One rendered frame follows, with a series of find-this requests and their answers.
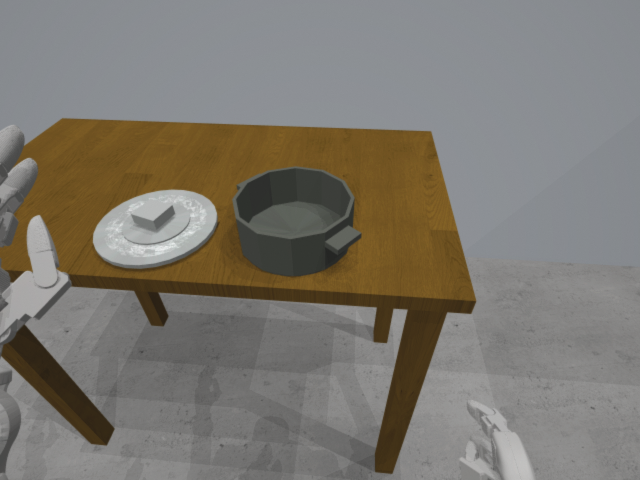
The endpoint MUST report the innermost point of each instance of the left robot forearm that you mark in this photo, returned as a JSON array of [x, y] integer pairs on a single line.
[[10, 419]]

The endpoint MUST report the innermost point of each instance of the right robot hand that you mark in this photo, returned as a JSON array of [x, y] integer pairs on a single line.
[[505, 458]]

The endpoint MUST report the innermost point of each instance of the pot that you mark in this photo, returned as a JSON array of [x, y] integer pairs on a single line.
[[294, 221]]

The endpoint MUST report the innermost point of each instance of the left robot hand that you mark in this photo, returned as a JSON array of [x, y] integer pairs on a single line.
[[33, 293]]

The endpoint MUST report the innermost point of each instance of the lid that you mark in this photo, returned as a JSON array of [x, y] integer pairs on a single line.
[[121, 242]]

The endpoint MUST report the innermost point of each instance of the knob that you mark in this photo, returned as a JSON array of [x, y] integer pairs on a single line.
[[153, 214]]

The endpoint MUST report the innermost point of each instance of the table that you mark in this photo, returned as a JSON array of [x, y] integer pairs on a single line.
[[409, 255]]

